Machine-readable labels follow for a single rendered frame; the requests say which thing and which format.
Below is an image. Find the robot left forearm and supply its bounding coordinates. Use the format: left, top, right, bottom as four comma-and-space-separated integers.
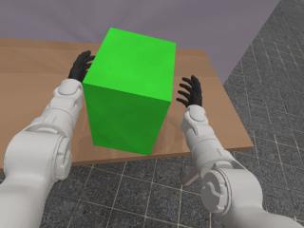
3, 79, 84, 176

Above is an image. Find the table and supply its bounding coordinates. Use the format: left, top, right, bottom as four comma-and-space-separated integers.
0, 38, 254, 186

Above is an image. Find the left robot hand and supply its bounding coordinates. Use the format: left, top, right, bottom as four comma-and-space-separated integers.
67, 50, 96, 83

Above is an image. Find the carton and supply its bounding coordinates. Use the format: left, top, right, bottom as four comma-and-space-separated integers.
82, 28, 176, 156

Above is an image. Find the right robot upper arm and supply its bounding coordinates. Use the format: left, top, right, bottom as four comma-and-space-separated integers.
200, 168, 304, 228

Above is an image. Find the right robot hand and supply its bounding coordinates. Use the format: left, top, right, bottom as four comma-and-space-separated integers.
176, 75, 202, 108

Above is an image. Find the left robot upper arm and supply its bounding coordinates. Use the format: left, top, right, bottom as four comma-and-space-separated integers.
0, 131, 72, 228

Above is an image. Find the robot right forearm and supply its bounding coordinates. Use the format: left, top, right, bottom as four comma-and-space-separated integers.
180, 104, 263, 194

